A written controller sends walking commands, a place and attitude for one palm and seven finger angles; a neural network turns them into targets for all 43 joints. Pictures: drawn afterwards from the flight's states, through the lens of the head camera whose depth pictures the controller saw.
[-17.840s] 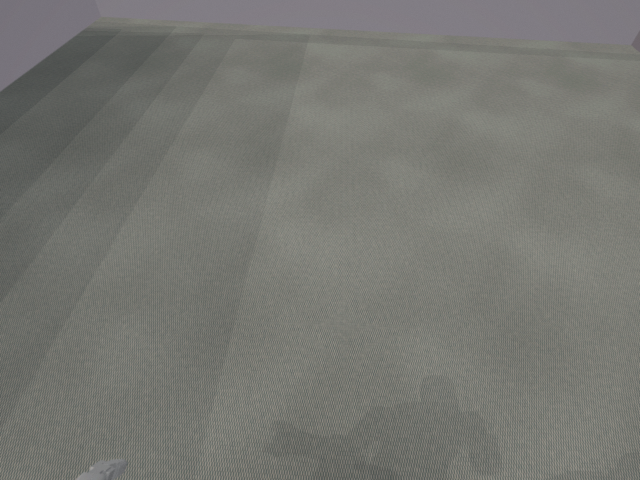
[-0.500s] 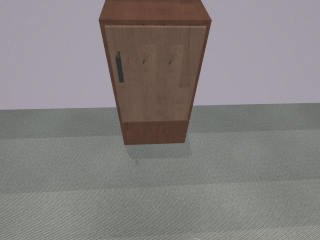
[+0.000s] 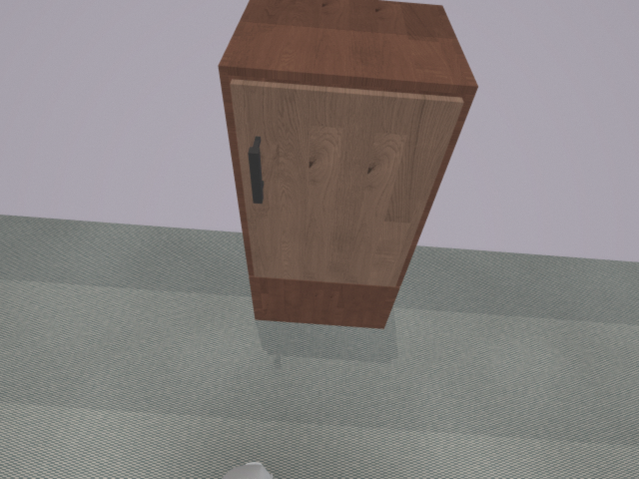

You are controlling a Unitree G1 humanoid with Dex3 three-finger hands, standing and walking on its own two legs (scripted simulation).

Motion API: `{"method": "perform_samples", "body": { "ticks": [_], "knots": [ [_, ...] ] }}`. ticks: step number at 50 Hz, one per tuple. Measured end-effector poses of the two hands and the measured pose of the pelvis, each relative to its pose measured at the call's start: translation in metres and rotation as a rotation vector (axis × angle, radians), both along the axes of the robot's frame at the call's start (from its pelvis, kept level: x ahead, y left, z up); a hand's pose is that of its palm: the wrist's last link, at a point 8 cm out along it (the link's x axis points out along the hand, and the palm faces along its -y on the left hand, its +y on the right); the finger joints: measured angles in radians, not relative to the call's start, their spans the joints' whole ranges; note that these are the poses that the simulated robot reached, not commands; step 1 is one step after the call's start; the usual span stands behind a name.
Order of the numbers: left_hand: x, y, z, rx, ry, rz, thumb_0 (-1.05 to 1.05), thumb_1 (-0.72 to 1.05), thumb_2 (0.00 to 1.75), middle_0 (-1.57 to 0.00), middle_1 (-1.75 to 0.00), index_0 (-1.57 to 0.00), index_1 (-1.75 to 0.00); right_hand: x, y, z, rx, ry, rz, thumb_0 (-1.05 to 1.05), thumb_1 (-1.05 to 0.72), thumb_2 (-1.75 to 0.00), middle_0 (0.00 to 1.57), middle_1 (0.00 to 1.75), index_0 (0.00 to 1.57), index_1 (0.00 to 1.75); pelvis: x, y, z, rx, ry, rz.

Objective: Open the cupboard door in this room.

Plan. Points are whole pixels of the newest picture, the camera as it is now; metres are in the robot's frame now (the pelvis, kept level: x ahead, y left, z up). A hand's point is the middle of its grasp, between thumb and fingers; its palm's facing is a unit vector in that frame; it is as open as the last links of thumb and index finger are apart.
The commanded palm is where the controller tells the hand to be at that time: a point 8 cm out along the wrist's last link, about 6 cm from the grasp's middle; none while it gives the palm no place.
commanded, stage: take the last steps up to it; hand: left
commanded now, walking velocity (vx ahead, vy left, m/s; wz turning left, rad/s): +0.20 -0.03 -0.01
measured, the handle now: (257, 170) +0.67 +0.19 -0.04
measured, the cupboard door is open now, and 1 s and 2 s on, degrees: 0 0 0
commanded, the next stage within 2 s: come to a stop and stand still in 0.14 s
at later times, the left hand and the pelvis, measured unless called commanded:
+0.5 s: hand (218, 414) +0.23 +0.18 -0.17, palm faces -0.04 -0.97 -0.23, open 7.4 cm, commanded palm none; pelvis +0.14 -0.01 +0.00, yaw -2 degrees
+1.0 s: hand (158, 457) +0.17 +0.25 -0.18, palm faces +0.02 -0.96 -0.27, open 7.4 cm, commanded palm none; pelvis +0.11 +0.04 -0.02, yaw -2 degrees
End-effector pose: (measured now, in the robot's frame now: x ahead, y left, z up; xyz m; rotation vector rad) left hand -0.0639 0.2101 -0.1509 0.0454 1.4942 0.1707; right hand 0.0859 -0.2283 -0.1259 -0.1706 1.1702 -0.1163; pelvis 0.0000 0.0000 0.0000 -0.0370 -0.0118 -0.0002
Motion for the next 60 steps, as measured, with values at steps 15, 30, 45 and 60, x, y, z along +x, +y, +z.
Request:
{"method": "perform_samples", "body": {
  "ticks": [15, 30, 45, 60],
  "knots": [
    [0.184, 0.046, 0.009, 0.031, -0.137, -0.095, 0.0, 0.91, 0.9, -0.2, -0.3, -0.2, -0.3, 0.03, 0.021, 0.007, -0.053, 0.111, -0.103, -0.02, -0.94, -0.9, 0.2, 0.29, 0.2, 0.3, 0.097, 0.029, 0.011, 0.031, 0.021, -0.029],
    [0.295, 0.004, 0.019, 0.111, -0.265, -0.166, 0.0, 0.91, 0.9, -0.2, -0.3, -0.2, -0.3, 0.038, -0.003, -0.032, 0.045, 0.303, -0.17, 0.0, -0.91, -0.9, 0.2, 0.29, 0.2, 0.29, 0.137, -0.01, -0.002, 0.065, 0.003, -0.017],
    [0.241, 0.073, 0.006, 0.146, -0.297, -0.119, 0.0, 0.91, 0.9, -0.21, -0.3, -0.2, -0.3, 0.123, -0.004, 0.0, -0.098, -0.112, -0.032, 0.0, -0.91, -0.9, 0.2, 0.29, 0.2, 0.29, 0.113, 0.03, -0.018, 0.042, -0.023, -0.017],
    [0.186, 0.09, 0.007, 0.139, -0.234, -0.113, 0.0, 0.91, 0.9, -0.2, -0.3, -0.2, -0.3, 0.086, 0.036, -0.011, -0.02, -0.083, -0.028, 0.0, -0.9, -0.9, 0.2, 0.29, 0.2, 0.3, 0.102, 0.046, -0.016, 0.037, -0.023, -0.017]
  ]
}}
